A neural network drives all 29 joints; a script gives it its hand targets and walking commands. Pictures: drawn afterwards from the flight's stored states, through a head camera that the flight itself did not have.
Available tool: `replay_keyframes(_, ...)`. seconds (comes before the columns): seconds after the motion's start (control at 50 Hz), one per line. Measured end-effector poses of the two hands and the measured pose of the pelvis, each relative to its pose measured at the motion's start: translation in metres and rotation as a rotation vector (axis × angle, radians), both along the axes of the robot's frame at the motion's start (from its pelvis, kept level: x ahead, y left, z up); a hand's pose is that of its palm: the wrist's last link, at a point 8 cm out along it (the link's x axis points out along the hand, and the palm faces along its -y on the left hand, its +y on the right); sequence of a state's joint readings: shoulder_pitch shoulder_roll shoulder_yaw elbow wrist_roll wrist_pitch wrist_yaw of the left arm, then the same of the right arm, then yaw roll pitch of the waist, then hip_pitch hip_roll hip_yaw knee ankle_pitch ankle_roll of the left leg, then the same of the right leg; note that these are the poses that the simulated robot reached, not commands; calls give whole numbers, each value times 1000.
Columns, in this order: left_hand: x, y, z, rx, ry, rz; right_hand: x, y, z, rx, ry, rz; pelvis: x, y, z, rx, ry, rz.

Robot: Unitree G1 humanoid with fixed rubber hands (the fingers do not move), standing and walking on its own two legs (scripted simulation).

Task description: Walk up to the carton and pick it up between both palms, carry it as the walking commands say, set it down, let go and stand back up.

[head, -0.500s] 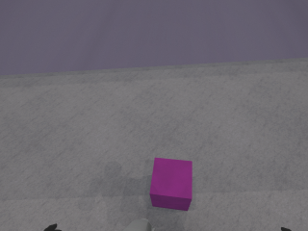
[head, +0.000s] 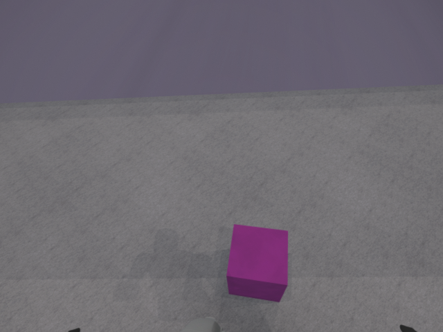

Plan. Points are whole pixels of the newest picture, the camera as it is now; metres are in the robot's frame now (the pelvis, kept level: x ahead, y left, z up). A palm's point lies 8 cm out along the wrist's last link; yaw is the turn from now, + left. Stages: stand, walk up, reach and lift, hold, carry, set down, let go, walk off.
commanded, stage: walk up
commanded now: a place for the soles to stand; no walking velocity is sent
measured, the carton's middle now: (257, 263) +0.45 -0.05 -0.63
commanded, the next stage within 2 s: reach and lift in 0.26 s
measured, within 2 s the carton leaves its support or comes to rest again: neither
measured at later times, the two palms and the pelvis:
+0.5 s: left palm (134, 299) +0.18 +0.21 -0.07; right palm out of the picture +0.14 -0.25 -0.08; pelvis +0.00 -0.01 +0.01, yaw +0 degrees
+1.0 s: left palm (144, 266) +0.24 +0.20 -0.07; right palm (356, 253) +0.27 -0.21 -0.04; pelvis +0.02 -0.02 +0.02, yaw +0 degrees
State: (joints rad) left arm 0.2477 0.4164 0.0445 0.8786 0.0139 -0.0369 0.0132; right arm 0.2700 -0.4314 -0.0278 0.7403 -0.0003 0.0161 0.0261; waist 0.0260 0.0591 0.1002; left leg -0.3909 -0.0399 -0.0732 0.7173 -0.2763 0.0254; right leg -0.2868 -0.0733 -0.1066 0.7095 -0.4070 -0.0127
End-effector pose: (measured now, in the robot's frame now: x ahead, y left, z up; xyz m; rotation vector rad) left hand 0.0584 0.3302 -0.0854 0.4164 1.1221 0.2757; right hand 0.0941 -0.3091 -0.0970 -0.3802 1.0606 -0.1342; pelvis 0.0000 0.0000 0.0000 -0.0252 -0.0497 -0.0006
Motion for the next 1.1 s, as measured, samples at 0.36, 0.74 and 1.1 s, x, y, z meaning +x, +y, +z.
replay_keyframes(0.36, 36, -37, 3, -99, -55, 7, 17, 17, -1, 64, -4, -36, 1, -6, 5, 8, 21, 6)
replay_keyframes(0.74, 147, -130, 10, -272, -197, 67, 113, 75, 32, 243, -169, -40, 14, -25, 10, 28, 69, -2)
replay_keyframes(1.1, 190, -118, 20, -289, -289, 43, 196, 113, 65, 282, -363, 40, 23, -11, 19, 14, 113, -6)
